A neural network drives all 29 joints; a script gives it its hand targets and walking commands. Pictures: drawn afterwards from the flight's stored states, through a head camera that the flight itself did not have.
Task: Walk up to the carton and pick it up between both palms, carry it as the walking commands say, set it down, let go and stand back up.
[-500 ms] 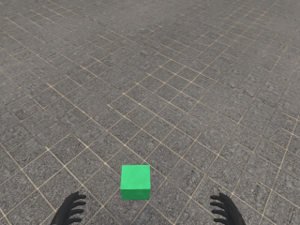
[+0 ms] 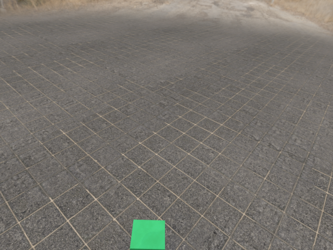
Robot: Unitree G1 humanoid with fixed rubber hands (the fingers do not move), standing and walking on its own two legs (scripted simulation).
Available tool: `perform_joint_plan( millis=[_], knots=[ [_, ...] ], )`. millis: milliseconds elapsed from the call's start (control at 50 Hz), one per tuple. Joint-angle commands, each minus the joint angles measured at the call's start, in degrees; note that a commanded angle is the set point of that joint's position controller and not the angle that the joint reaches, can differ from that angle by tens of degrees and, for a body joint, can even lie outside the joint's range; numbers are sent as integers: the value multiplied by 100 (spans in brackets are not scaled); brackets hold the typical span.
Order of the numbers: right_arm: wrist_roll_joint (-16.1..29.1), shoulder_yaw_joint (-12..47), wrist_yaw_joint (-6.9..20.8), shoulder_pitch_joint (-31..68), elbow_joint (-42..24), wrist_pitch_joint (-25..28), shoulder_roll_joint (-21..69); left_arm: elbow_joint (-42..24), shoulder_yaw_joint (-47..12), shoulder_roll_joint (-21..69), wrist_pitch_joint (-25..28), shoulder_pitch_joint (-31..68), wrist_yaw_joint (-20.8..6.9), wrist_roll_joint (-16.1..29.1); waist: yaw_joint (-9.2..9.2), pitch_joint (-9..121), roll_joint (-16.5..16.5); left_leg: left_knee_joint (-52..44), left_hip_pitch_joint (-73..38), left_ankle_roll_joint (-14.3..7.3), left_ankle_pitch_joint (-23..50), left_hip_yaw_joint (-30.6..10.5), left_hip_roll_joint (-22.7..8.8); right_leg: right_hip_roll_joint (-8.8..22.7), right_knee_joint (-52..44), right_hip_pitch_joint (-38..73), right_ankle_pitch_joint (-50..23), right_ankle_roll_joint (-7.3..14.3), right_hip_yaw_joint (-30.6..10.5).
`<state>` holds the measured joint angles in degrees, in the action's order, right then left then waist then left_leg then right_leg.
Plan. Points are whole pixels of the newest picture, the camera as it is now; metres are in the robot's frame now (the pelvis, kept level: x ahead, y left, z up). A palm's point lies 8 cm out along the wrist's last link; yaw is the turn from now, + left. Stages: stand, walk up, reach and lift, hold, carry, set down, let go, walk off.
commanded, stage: stand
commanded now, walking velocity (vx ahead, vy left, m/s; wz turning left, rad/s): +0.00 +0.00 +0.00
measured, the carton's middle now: (148, 243) +0.46 +0.07 -0.66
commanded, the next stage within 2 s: none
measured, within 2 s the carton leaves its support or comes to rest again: neither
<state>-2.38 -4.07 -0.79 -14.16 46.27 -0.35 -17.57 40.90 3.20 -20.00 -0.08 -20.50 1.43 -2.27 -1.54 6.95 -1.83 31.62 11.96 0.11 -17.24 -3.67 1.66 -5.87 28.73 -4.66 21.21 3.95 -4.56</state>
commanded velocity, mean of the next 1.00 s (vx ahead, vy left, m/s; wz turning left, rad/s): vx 0.00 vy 0.00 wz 0.00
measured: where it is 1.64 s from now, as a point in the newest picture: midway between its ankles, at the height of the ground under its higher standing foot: outside the picture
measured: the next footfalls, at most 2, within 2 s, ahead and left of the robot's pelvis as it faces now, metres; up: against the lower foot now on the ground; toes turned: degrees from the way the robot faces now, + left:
none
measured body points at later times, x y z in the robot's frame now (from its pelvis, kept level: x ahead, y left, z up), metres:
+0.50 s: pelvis -0.03 +0.02 +0.00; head -0.09 +0.04 +0.45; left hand +0.04 +0.31 -0.12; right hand +0.02 -0.27 -0.12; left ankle +0.00 +0.12 -0.73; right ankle -0.06 -0.08 -0.73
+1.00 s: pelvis -0.05 +0.02 +0.01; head -0.09 +0.03 +0.46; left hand -0.01 +0.32 -0.12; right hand +0.01 -0.28 -0.12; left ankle +0.00 +0.12 -0.73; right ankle -0.06 -0.08 -0.73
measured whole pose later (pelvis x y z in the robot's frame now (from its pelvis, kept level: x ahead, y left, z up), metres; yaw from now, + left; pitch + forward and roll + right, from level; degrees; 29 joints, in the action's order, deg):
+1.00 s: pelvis -0.05 +0.02 +0.01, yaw +0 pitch -5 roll +0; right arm -0.3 -0.3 -0.2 -10.7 63.2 1.3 -18.8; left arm 57.0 -0.5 -20.3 2.0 -16.3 0.3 -0.6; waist -0.1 0.1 -0.5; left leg 24.7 11.0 -1.3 -8.9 -3.6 2.6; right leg -4.4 24.3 -4.8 14.5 2.1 -4.5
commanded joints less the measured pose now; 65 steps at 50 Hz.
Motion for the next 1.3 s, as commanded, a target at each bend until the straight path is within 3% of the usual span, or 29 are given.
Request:
perform_joint_plan(
  millis=[0,40,80,140,160,200,220,280,360,380,440,500,520,580,660,740,760,800,840,860,900,920,1000,1040,1080,1120,1160,1200,1280],
  knots=[
    [24,-258,-4,397,-480,211,-987,-574,235,-995,288,578,-12,-65,210,-1133,176,-382,-257,-180,292,-518,-354,957,-1234,-1840,148,-175,-1155],
    [54,-261,25,474,-362,275,-1107,-486,225,-936,303,684,-35,-63,284,-906,-3,-396,-449,-196,383,-543,-359,804,-1052,-1856,0,-45,-968],
    [3,-207,22,391,-276,349,-1196,-427,239,-948,306,585,-63,23,211,-1201,749,-828,41,-384,91,-873,-654,714,-789,-1590,-437,-98,-844],
    [119,-99,38,150,14,279,-1195,-244,211,-1019,373,209,-2,26,123,-1047,369,-494,267,-330,1261,-906,-648,1013,-636,-1089,-1537,-198,-1041],
    [135,-114,8,248,2,265,-1216,-176,207,-1125,391,258,-27,32,220,-611,198,-461,-97,-248,1051,-567,-443,941,-775,-1080,-1442,-241,-1114],
    [151,-89,-41,359,36,276,-1113,-73,169,-964,353,428,-22,100,213,-508,311,-582,-188,-348,1408,-842,-620,918,-602,-879,-1635,-115,-914],
    [126,-72,-36,287,210,303,-1194,-25,179,-1134,321,322,-6,4,93,-774,24,-484,39,-220,1638,-683,-524,971,-702,-839,-1962,-274,-1013],
    [99,-52,-29,225,354,317,-1305,139,200,-943,319,296,-7,54,99,-997,554,-696,45,-253,1120,-770,-587,898,-659,-1121,-946,-22,-916],
    [149,-61,-7,441,461,364,-1342,345,81,-920,341,294,-48,104,83,-990,314,-1078,188,-436,755,-1299,-856,769,-603,-887,-811,-54,-815],
    [148,-58,9,527,408,377,-1399,368,120,-875,341,311,-45,79,44,-882,579,-1225,306,-341,361,-1166,-772,770,-657,-760,-757,-73,-793],
    [129,-1,17,224,662,358,-1172,431,104,-1106,386,591,-81,134,200,-811,36,-980,-72,-282,717,-871,-559,926,-846,-872,-870,-33,-968],
    [170,13,9,426,787,325,-1276,570,109,-1064,320,493,-27,122,76,-1231,477,-1329,195,-321,144,-1216,-690,806,-724,-1065,-816,-27,-877],
    [135,0,-1,459,840,357,-1244,655,65,-971,314,327,-20,125,-33,-1182,264,-1395,215,-324,-401,-1287,-764,746,-784,-966,-330,-32,-804],
    [168,-62,24,405,843,318,-1563,816,54,-1045,282,234,-83,91,178,-1222,434,-1537,262,-254,-793,-1182,-720,725,-846,-1110,-245,-90,-806],
    [207,115,53,293,1082,353,-1184,906,21,-1160,334,307,-81,171,169,-1022,404,-1392,-287,-292,-32,-1094,-687,802,-769,-1087,-750,-62,-849],
    [184,37,50,850,1046,314,-1442,919,-47,-983,350,465,-67,123,64,-983,350,-1438,-78,-386,-228,-1134,-815,829,-917,-1120,-696,-49,-725],
    [190,40,83,683,1029,280,-1336,1033,-71,-1161,351,533,-50,110,296,-864,71,-1276,-178,-309,206,-1041,-734,921,-879,-1046,-888,-63,-850],
    [223,65,41,550,1155,279,-1273,1132,-88,-1159,296,545,-38,95,330,-844,130,-1135,-414,-206,628,-819,-632,1038,-1051,-1037,-773,36,-995],
    [205,92,29,575,1283,257,-1213,1122,-98,-1204,322,599,-20,122,168,-904,-115,-1170,-254,-264,495,-882,-616,1029,-1093,-893,-737,-13,-963],
    [226,193,5,538,1283,307,-1095,1153,-124,-1006,366,669,-50,158,289,-1060,25,-1220,-353,-301,724,-903,-641,1077,-1173,-992,-809,-19,-1007],
    [212,169,-19,671,1403,309,-1218,1234,-81,-1182,319,419,-26,222,32,-1297,236,-1189,-200,-365,614,-957,-707,1053,-1307,-1016,-945,-18,-974],
    [209,224,-13,516,1423,280,-1120,1294,-160,-1129,313,609,-51,145,247,-1454,251,-1302,-131,-325,571,-914,-687,1107,-1223,-1061,-789,25,-990],
    [185,112,57,865,1368,216,-1553,1391,-81,-1208,322,391,-70,150,40,-810,559,-1335,-347,-188,-110,-1085,-684,839,-1134,-867,-281,-69,-755],
    [260,142,65,633,1320,219,-1363,1259,-142,-1075,302,821,-69,194,256,-1119,0,-1245,-191,-238,273,-935,-597,989,-1166,-1072,-653,-31,-864],
    [180,177,43,662,1395,255,-1267,1368,-123,-1026,317,509,-56,181,94,-1289,216,-1284,-134,-275,236,-1005,-702,1016,-1238,-1123,-332,-46,-827],
    [232,151,27,844,1233,248,-1339,1370,-63,-1198,263,839,-33,139,207,-964,-2,-1280,-235,-305,-48,-1038,-674,965,-1342,-1058,47,-4,-914],
    [213,240,54,694,1446,242,-1348,1403,-67,-1226,319,707,-29,135,131,-1322,372,-1332,-7,-365,-23,-1075,-689,1043,-1390,-1027,-189,30,-933],
    [203,243,46,636,1505,205,-1252,1408,-82,-1202,372,793,-69,182,262,-1141,-126,-1201,-276,-311,637,-866,-597,1067,-1363,-999,-559,-78,-926],
    [249,225,35,899,1458,266,-1241,1415,-103,-1148,291,938,-70,166,187,-901,166,-1154,-271,-159,892,-801,-631,1072,-1274,-835,-806,-69,-786]
  ],
)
